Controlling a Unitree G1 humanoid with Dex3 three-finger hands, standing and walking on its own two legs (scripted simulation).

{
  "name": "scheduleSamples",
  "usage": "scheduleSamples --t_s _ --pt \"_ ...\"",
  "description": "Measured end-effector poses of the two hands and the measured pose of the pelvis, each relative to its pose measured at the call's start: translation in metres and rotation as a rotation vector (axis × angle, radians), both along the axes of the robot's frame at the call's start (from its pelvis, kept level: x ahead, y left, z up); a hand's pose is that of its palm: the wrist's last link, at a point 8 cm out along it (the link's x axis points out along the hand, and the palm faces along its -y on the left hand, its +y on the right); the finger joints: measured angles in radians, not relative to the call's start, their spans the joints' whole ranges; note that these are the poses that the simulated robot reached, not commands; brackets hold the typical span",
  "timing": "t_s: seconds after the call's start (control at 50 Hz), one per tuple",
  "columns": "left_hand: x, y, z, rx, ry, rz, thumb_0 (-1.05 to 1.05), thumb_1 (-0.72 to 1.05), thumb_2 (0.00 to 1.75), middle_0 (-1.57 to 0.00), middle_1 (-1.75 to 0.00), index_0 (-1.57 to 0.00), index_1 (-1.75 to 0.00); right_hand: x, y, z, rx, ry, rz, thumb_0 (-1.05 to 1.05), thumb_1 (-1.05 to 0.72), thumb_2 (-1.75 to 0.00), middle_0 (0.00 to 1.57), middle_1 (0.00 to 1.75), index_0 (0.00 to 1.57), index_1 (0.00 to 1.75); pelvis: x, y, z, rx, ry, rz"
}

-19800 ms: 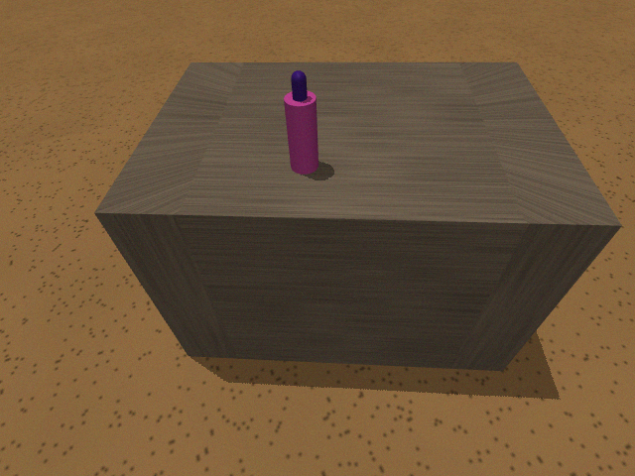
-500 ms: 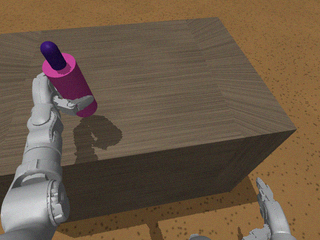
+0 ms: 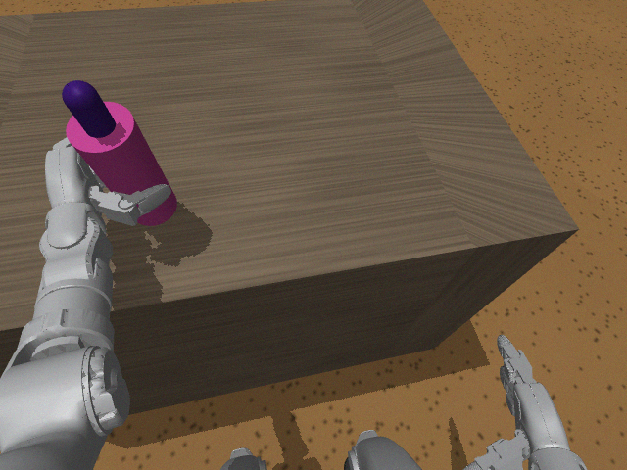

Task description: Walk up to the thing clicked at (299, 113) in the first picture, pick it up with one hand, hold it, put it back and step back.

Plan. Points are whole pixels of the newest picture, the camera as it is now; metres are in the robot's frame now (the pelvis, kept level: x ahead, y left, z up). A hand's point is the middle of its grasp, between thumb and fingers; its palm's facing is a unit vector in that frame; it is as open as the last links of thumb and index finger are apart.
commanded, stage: lower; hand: left
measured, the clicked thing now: (122, 159) +0.48 +0.19 +0.11
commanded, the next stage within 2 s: loosen in 0.32 s
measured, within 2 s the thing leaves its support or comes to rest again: rests again in 0.70 s
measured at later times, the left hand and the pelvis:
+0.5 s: hand (129, 179) +0.50 +0.20 +0.05, palm faces +0.17 -0.99 -0.01, open 9.9 cm; pelvis +0.01 +0.00 -0.01, yaw +0 degrees
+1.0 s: hand (124, 167) +0.51 +0.20 +0.07, palm faces +0.18 -0.98 +0.00, open 13.2 cm; pelvis +0.01 +0.00 -0.02, yaw +0 degrees
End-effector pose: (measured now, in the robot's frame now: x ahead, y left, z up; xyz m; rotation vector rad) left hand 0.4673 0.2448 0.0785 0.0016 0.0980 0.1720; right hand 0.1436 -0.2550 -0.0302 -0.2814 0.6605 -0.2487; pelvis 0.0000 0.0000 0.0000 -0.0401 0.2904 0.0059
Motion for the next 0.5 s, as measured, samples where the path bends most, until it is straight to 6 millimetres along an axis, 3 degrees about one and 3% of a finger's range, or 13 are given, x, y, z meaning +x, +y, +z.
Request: scheduleSamples --t_s 0.5 --pt "0.006 0.005 -0.022 0.003 -0.030 -0.001 -0.06 -0.61 1.05 -0.78 -1.13 -0.91 -1.23 0.012 0.002 0.002 -0.016 -0.003 0.047 -0.01 0.52 -0.06 0.06 0.05 0.06 0.05 0.007 -0.002 -0.012 -0.005 0.043 0.008"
